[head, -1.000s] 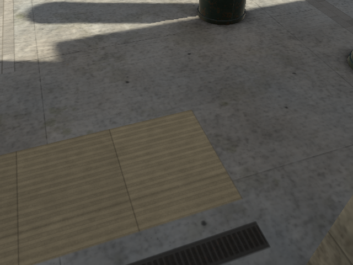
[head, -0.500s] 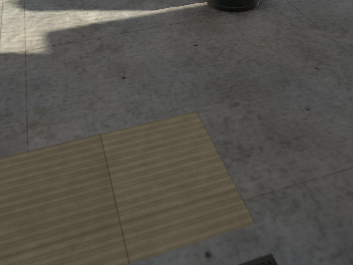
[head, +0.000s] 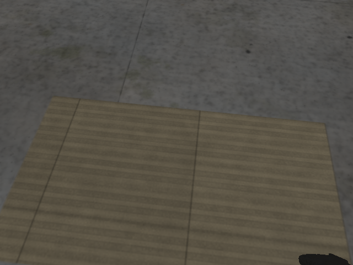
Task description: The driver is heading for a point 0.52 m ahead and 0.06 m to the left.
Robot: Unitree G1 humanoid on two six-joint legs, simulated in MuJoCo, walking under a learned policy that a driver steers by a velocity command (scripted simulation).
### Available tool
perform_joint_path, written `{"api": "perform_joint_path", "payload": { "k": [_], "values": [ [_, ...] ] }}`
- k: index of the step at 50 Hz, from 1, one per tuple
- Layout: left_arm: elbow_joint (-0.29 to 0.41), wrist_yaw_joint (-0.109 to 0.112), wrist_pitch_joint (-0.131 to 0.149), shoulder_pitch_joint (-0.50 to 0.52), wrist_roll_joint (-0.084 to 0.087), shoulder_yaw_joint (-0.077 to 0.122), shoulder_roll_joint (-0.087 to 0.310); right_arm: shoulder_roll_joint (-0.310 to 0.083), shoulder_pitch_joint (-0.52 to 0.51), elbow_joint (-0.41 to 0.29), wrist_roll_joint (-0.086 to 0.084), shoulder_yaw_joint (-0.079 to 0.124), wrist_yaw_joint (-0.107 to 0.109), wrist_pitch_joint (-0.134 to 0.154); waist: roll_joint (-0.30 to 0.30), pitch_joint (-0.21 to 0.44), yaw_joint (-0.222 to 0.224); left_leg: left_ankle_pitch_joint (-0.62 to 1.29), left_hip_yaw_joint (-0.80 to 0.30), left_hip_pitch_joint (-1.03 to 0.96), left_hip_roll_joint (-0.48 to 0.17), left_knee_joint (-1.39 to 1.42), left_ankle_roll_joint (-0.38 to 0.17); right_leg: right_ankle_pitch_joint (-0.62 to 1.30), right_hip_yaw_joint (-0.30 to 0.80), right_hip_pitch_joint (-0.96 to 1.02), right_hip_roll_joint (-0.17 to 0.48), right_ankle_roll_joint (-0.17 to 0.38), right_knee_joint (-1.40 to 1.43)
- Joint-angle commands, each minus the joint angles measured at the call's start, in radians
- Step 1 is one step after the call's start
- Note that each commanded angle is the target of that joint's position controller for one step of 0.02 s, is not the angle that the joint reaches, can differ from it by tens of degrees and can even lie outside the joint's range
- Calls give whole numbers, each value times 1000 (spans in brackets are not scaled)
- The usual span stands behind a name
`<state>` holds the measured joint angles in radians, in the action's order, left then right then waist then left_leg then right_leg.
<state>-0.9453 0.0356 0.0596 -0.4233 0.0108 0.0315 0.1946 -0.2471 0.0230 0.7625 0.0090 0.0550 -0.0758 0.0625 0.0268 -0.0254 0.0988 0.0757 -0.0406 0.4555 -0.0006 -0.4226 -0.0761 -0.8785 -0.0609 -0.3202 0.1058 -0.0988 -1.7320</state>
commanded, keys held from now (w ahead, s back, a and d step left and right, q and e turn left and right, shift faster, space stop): s+q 0.24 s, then w+q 0.14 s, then w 0.46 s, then w+e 0.08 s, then no key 0.08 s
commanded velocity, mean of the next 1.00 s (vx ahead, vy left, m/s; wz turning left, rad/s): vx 0.23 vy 0.00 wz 0.33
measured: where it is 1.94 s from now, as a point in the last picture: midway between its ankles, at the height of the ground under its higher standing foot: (150, 250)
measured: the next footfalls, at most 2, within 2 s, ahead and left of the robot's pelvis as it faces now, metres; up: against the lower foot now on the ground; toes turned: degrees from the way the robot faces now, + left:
right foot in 0.36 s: +0.23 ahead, -0.12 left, +0.00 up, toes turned +21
left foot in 0.84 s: +0.29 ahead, +0.18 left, +0.00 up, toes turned +20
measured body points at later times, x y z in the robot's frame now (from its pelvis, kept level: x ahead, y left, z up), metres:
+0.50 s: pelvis +0.15 -0.04 -0.01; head +0.16 -0.06 +0.44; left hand +0.18 +0.24 -0.11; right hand +0.37 -0.26 -0.13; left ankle +0.12 +0.11 -0.68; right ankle +0.19 -0.14 -0.75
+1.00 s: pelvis +0.30 +0.09 +0.00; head +0.32 +0.11 +0.45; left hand +0.27 +0.37 -0.14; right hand +0.51 -0.10 -0.10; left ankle +0.25 +0.16 -0.75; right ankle +0.33 -0.07 -0.66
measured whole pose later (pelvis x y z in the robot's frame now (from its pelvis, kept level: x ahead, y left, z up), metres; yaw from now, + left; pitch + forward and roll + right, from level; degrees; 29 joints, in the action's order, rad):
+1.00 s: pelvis +0.30 +0.09 +0.00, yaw +19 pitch +3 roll +0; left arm -0.87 0.00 0.06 -0.29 0.02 0.06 0.28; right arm -0.21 0.24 0.72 0.00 0.06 -0.01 0.08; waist -0.04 0.01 0.02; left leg -0.20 0.02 0.19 0.04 -0.34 -0.05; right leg -0.30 0.06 -0.54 0.06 0.02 -1.10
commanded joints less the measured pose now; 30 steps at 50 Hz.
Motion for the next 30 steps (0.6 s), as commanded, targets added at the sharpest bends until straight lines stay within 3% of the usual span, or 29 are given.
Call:
{"api": "perform_joint_path", "payload": {
  "k": [1, 2, 3, 4, 5, 6, 7, 8, 10, 12, 15, 17, 18, 19, 20, 21, 22, 23, 25, 27, 28, 30],
  "values": [
    [218, -19, 48, 97, 7, 5, 160, -221, 408, 13, 9, 56, 52, -29, 87, 520, -269, 1131, -329, -1145, -377, -228, -309, 65, 159, -825, -19, -12, -317],
    [238, -4, 36, 140, 7, -3, 123, -227, 304, -14, -3, 51, 73, -53, -18, 492, -214, 962, -350, -987, -370, -193, -301, 125, 151, -794, 3, -9, -286],
    [244, -1, 21, 67, 19, -3, 113, -241, 254, -41, -9, 45, 85, -59, -73, 513, -134, 569, -427, -791, -408, -130, -320, 350, 212, -731, 9, 21, -88],
    [237, 17, -14, 86, 19, 9, 125, -223, 145, -81, 13, 36, 87, -71, -49, 433, -83, 501, -478, -518, -422, -62, -329, 419, 205, -607, 12, 15, -30],
    [240, 27, -45, 107, 13, 17, 130, -210, 99, -91, 6, 33, 95, -80, -54, 286, -52, 510, -381, -267, -343, 5, -305, 505, 182, -489, -13, -7, 167],
    [238, 30, -54, 116, -7, 14, 109, -207, 96, -95, -13, 36, 102, -82, -38, 219, -35, 488, -295, -153, -247, 14, -253, 537, 150, -392, -37, -7, 402],
    [240, 39, -47, 149, -25, 15, 96, -194, 93, -104, -18, 36, 111, -85, -11, 216, -64, 506, -240, -137, -176, 13, -216, 607, 137, -332, -67, -14, 575],
    [258, 38, -45, 198, -19, 16, 86, -188, 114, -102, -28, 35, 123, -96, 35, 251, -70, 541, -240, -172, -159, -24, -201, 654, 151, -298, -84, -18, 655],
    [283, 21, -36, 243, -27, 15, 82, -192, 112, -114, -23, 42, 141, -105, 68, 282, -69, 542, -259, -187, -160, -50, -183, 718, 179, -250, -96, -21, 761],
    [302, 14, -43, 290, -20, 20, 88, -194, 138, -113, -30, 49, 153, -115, 85, 254, -74, 427, -289, -148, -142, -54, -150, 726, 175, -176, -130, -19, 847],
    [314, -9, -60, 314, -22, 39, 111, -144, 132, -130, -37, 42, 146, -107, 125, 163, -61, -102, -368, -49, -98, -6, -112, 682, 174, -91, -131, 3, 948],
    [295, -22, -55, 231, -13, 55, 120, -128, 110, -148, -43, 37, 139, -103, 134, 125, -3, -354, -400, 56, -44, -37, -66, 690, 128, 106, -131, 49, 1152],
    [268, -29, -46, 135, -29, 58, 114, -66, 169, -134, -40, 25, 139, -100, 78, 125, 22, -513, -352, 164, 32, -185, -11, 684, 175, 269, -52, 92, 1214],
    [273, -28, -42, 89, -45, 64, 174, 27, 271, -126, -28, 0, 134, -96, -172, 162, -33, -718, -209, 259, 188, -529, 50, 723, 420, 349, 177, 179, 1277],
    [281, -33, -30, 101, -71, 91, 272, -36, 297, -188, -42, 20, 126, -78, -347, 158, -94, -748, -255, 398, 169, -642, 49, 502, 816, 311, 317, 332, 1445],
    [299, -33, -11, 168, -61, 92, 231, -131, 237, -177, -42, 41, 133, -69, -245, 55, -97, -625, -249, 442, 100, -712, 50, 264, 831, 231, 304, 354, 1499],
    [295, -29, -4, 206, -33, 81, 178, -169, 199, -164, -34, 51, 134, -75, -197, 13, -93, -523, -232, 438, 74, -710, 51, 167, 717, 185, 244, 313, 1500],
    [291, -24, -3, 234, -14, 69, 148, -167, 209, -140, -25, 56, 136, -82, -177, 3, -101, -439, -218, 401, 60, -686, 63, 207, 619, 152, 185, 270, 1510],
    [257, -16, 5, 218, -8, 65, 144, -145, 221, -124, -17, 55, 115, -72, -169, -1, -105, -288, -186, 317, 50, -675, 83, 378, 475, 102, 122, 252, 1531],
    [215, -14, 17, 168, -10, 66, 141, -93, 196, -126, -23, 44, 106, -55, -153, -12, -92, -207, -132, 310, 35, -628, 90, 505, 372, 111, 113, 257, 1547],
    [196, -15, 17, 144, -2, 64, 143, -74, 177, -135, -19, 37, 104, -46, -131, -3, -85, -181, -113, 309, 31, -579, 92, 560, 350, 135, 107, 259, 1545],
    [162, -15, 18, 105, 6, 65, 156, -54, 136, -152, -15, 28, 99, -37, -144, 15, -66, -138, -66, 280, 2, -458, 99, 628, 302, 174, 107, 262, 1550]
  ]
}}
